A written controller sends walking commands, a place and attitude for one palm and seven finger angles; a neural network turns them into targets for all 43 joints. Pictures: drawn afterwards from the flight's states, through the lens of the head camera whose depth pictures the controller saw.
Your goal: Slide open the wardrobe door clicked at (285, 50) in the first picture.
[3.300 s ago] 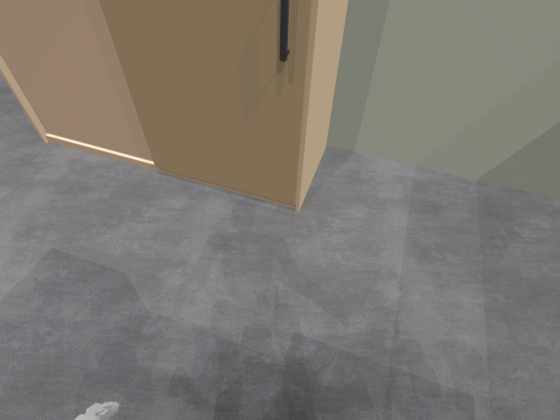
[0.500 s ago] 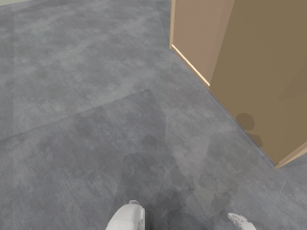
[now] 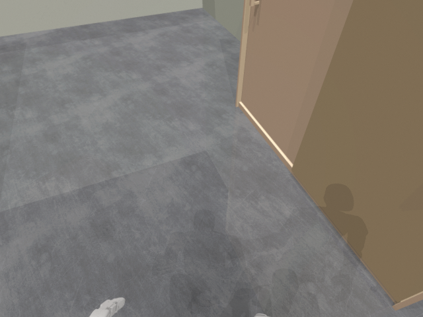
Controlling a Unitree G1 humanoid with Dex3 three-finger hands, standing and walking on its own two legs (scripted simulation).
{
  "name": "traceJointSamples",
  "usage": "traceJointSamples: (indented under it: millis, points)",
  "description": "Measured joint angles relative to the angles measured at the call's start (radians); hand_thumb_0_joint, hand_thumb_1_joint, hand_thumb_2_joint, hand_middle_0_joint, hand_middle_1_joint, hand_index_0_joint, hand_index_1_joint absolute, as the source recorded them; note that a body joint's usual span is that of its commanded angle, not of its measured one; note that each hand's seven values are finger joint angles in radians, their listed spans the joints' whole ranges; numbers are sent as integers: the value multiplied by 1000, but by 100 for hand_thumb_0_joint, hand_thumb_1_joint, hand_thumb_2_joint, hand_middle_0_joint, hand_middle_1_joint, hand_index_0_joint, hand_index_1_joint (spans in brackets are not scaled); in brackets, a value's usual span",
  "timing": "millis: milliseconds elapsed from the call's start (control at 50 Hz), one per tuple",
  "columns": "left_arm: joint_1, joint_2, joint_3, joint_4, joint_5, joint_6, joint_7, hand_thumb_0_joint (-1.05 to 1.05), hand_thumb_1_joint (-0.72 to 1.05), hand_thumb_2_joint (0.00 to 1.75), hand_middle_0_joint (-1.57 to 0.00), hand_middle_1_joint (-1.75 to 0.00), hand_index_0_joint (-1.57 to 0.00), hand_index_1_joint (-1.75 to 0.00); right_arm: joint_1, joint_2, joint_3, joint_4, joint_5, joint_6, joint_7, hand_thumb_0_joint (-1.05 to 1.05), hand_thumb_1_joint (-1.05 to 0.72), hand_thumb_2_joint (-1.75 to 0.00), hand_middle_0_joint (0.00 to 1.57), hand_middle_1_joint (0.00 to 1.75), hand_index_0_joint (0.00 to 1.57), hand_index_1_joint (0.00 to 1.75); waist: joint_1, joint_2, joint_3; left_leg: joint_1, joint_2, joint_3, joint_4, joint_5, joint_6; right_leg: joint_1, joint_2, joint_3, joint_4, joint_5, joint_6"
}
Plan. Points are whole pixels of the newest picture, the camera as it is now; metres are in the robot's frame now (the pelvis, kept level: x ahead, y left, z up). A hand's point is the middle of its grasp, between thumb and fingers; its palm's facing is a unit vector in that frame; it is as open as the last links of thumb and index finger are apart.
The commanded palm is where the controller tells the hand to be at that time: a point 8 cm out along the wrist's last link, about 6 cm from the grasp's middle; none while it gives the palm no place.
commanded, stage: walk to a spot facing it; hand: right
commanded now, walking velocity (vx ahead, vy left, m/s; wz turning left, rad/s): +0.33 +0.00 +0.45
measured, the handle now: out of the picture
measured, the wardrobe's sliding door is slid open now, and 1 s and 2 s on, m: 0.00 0.00 0.00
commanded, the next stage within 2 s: turn to face it in 0.38 s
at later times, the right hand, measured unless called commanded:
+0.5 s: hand (276, 246) +0.32 -0.16 -0.17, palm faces -0.28 +0.94 -0.18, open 7.4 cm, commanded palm none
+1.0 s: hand (271, 236) +0.36 -0.16 -0.18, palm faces -0.06 +0.99 -0.14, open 7.4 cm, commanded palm none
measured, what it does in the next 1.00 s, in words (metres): walks ahead: right foot, then left foot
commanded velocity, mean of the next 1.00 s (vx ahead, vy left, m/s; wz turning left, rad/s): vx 0.05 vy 0.00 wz -0.06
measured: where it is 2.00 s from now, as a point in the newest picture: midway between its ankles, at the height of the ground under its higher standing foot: outside the picture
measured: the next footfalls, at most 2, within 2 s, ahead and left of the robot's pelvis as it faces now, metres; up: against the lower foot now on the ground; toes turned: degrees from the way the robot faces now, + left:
right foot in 0.04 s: +0.14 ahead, -0.12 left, +0.00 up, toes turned -7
left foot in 0.56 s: +0.30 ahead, +0.13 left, +0.00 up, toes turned +26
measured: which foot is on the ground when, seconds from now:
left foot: down 0.00-0.06, up 0.08-0.54, down 0.56-1.00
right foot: up 0.00-0.02, down 0.04-0.54, up 0.56-0.98, down 1.00-1.00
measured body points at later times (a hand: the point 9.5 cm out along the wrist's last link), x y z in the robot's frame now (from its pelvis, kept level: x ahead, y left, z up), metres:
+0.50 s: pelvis +0.18 -0.01 +0.00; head +0.22 +0.00 +0.44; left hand +0.05 +0.20 -0.15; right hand +0.34 -0.21 -0.15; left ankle +0.26 +0.13 -0.70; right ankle +0.10 -0.12 -0.74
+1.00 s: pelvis +0.23 +0.00 -0.02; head +0.25 -0.02 +0.43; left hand +0.24 +0.25 -0.15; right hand +0.36 -0.21 -0.17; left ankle +0.26 +0.11 -0.73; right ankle +0.26 -0.10 -0.74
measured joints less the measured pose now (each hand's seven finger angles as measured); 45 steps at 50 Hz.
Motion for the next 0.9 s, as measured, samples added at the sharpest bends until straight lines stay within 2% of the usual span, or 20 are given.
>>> traceJointSamples:
  millis: [40,60,100,140,200,280,360,440,520,540,560,600,640,680,720,780,900]
  points:
    - [-15,1,-6,-7,0,-11,1,1,92,90,-20,-30,-20,-30,36,3,0,12,3,5,0,0,-92,-90,20,30,19,30,-14,11,1,12,9,-18,42,-48,-18,81,27,-22,-108,8,-10]
    - [-25,-4,-8,-9,3,-23,5,1,91,90,-20,-30,-20,-30,49,3,-3,20,6,10,2,0,-92,-90,20,30,19,30,-16,26,8,-9,20,-33,112,-79,-21,101,39,-38,-122,42,-32]
    - [-34,-14,-18,-17,6,-41,10,1,91,90,-20,-30,-20,-30,56,7,-5,44,8,27,6,0,-91,-90,20,30,19,30,-19,47,26,-106,38,-40,390,-143,-19,126,43,-78,-86,3,-73]
    - [-13,-24,-25,-22,3,-49,18,1,91,90,-20,-30,-20,-30,56,12,-9,61,4,43,14,1,-91,-90,20,30,19,30,-10,49,27,-212,58,-20,628,-125,-23,175,37,-108,-104,-34,-89]
    - [43,-42,-26,0,-1,-53,30,0,91,90,-20,-30,-20,-30,36,16,-20,51,-6,61,26,1,-91,-90,20,30,19,30,-3,52,26,-341,108,8,766,-25,-41,259,33,-146,-184,-34,-81]
    - [117,-28,4,35,-13,-56,55,-1,95,90,-20,-30,-21,-30,-7,20,-36,9,-12,77,31,1,-91,-90,20,30,19,30,9,57,24,-466,159,10,766,86,-68,344,33,-198,-265,-43,-80]
    - [183,-12,2,77,-10,-41,55,-1,95,90,-20,-30,-20,-30,-78,17,-44,-23,-12,90,33,1,-91,-90,20,30,19,30,27,55,39,-516,177,33,664,149,-86,404,24,-238,-293,-72,-65]
    - [232,-13,3,106,-4,-20,52,0,93,90,-20,-30,-20,-30,-156,14,-41,-49,-9,95,34,1,-91,-90,20,30,19,30,57,42,72,-481,159,79,463,142,-81,448,7,-278,-274,-124,-42]
    - [269,-13,10,120,-3,1,47,0,92,90,-20,-30,-20,-30,-216,10,-31,-76,-10,82,31,1,-91,-90,20,30,19,30,87,17,102,-393,111,120,290,118,-48,466,-29,-321,-175,-217,-6]
    - [282,-15,9,124,-6,5,46,0,92,90,-20,-30,-20,-30,-225,6,-26,-84,-12,70,28,1,-91,-90,20,30,19,30,94,14,105,-348,101,130,226,156,-39,453,-44,-319,-108,-245,0]
    - [297,-22,6,130,-12,10,43,1,91,90,-20,-30,-20,-30,-231,-2,-20,-90,-15,52,23,1,-91,-90,20,30,19,30,98,24,99,-318,104,128,192,182,-9,411,-53,-299,3,-263,0]
    - [277,-20,2,143,-23,30,46,1,91,90,-20,-30,-20,-30,-259,7,-8,-85,-4,23,7,1,-91,-90,20,30,19,30,103,-2,115,-326,91,134,257,99,32,282,-49,-146,284,-325,-1]
    - [252,-23,-1,145,-25,47,49,1,91,90,-20,-30,-20,-30,-269,20,7,-79,4,20,-6,0,-91,-90,20,30,19,30,111,-19,116,-297,86,142,257,65,40,184,-18,-28,450,-318,-5]
    - [227,-30,-6,138,-20,57,49,1,91,90,-20,-30,-20,-30,-271,37,20,-70,6,26,-17,0,-91,-90,20,30,19,30,117,-28,100,-258,84,150,211,76,27,115,-7,23,492,-272,-4]
    - [205,-39,-10,122,-18,65,45,1,91,90,-20,-30,-20,-30,-272,56,30,-62,5,35,-22,0,-91,-90,20,30,19,30,125,-31,79,-227,89,163,164,90,28,66,-4,40,459,-236,0]
    - [182,-53,-12,95,-15,72,34,1,91,90,-20,-30,-20,-30,-271,82,38,-65,5,50,-23,0,-91,-90,20,30,20,30,126,-27,54,-194,107,191,117,102,22,23,-2,30,400,-199,5]
    - [153,-41,2,75,-8,89,19,2,93,90,-20,-30,-20,-30,-242,103,31,-87,-2,61,-23,1,-91,-90,20,30,20,30,92,3,36,-167,155,255,110,89,-4,44,11,-26,239,-203,7]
